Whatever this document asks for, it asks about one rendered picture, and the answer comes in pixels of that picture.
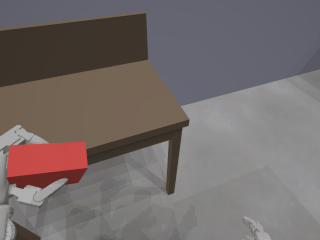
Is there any left robot forearm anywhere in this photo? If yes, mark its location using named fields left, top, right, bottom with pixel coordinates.
left=0, top=204, right=17, bottom=240

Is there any robot right hand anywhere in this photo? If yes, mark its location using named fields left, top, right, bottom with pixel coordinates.
left=242, top=216, right=272, bottom=240

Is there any robot left hand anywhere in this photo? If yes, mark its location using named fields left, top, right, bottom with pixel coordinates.
left=0, top=125, right=68, bottom=208

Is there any table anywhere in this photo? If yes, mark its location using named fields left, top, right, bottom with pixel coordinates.
left=0, top=11, right=190, bottom=240

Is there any sponge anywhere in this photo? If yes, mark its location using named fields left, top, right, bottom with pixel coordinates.
left=6, top=142, right=88, bottom=189

